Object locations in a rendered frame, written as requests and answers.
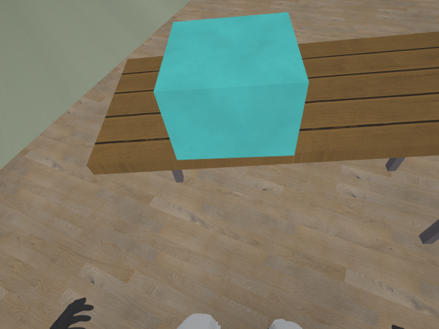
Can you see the right robot shin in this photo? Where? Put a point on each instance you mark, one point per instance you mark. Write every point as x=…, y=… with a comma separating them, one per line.
x=276, y=320

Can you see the table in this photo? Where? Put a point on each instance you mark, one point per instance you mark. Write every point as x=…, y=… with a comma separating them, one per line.
x=367, y=98

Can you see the left robot thigh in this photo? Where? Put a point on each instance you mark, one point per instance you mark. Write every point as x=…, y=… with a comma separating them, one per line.
x=199, y=321

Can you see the left robot hand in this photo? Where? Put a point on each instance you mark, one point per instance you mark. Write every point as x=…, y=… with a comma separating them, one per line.
x=67, y=317

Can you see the carton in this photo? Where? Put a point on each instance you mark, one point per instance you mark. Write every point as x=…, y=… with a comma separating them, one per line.
x=232, y=87

